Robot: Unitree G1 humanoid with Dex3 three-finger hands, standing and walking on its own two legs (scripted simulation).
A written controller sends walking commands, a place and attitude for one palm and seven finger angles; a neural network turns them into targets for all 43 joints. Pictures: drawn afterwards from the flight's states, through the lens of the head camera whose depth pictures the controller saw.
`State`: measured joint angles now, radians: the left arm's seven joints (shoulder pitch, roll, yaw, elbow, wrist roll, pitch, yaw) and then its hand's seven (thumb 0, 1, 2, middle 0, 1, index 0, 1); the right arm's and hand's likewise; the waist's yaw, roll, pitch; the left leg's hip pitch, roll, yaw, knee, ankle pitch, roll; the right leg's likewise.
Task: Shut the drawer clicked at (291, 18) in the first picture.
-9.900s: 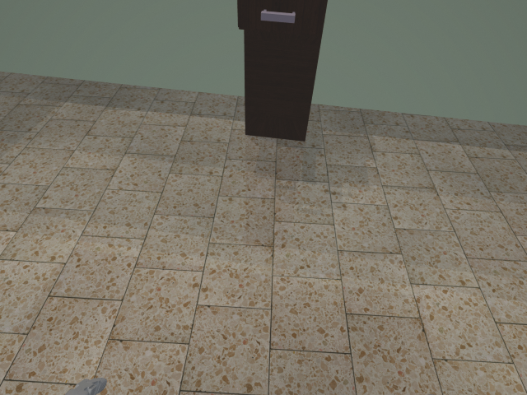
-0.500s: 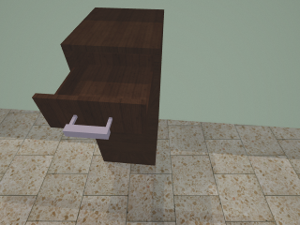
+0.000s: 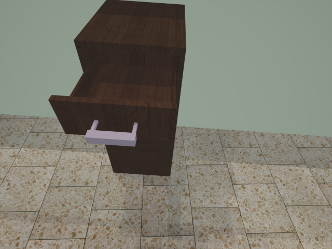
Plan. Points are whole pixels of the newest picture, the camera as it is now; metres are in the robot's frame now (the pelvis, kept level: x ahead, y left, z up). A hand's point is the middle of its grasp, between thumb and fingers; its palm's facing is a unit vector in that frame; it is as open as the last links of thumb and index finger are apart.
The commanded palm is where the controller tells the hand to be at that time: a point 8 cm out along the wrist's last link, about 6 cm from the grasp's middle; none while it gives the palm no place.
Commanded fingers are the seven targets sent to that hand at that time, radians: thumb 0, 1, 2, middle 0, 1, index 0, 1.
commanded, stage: shuffle to correct the standing spot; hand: left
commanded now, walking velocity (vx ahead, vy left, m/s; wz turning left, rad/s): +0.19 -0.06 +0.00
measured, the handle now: (113, 131) +0.40 +0.17 +0.05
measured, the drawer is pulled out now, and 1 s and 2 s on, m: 0.27 0.27 0.27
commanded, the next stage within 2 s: come to a stop and stand still in 0.50 s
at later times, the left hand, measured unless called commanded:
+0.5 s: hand out of the picture -0.03 +0.14 -0.17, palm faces +0.08 -0.99 -0.12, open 7.4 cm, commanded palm none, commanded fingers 0.00 0.90 0.90 -0.20 -0.30 -0.20 -0.30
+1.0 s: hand (110, 233) +0.20 +0.17 -0.17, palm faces -0.01 -0.96 -0.27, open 7.3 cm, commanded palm none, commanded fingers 0.00 0.90 0.90 -0.20 -0.30 -0.20 -0.30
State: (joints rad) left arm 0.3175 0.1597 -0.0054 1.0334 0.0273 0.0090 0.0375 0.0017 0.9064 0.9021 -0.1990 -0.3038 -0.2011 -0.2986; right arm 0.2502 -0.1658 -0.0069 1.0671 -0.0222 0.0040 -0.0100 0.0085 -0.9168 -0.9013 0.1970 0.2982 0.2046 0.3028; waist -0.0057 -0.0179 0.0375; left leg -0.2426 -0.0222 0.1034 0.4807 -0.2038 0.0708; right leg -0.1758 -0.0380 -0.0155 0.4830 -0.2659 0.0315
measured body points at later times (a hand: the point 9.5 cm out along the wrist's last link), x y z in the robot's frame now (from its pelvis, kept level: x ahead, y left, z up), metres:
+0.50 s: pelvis +0.04 +0.00 +0.00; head +0.06 +0.01 +0.45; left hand -0.03 +0.19 -0.16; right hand +0.06 -0.23 -0.15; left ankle +0.08 +0.11 -0.72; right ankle -0.01 -0.11 -0.74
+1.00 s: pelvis +0.11 -0.02 -0.01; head +0.15 -0.05 +0.44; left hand +0.20 +0.22 -0.15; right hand +0.09 -0.24 -0.18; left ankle +0.07 +0.10 -0.70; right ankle +0.16 -0.14 -0.74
